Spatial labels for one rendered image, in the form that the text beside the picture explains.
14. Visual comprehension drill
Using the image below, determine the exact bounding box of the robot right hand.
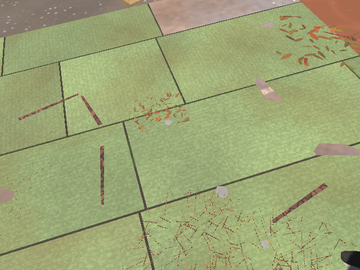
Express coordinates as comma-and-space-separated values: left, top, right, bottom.
341, 251, 360, 268

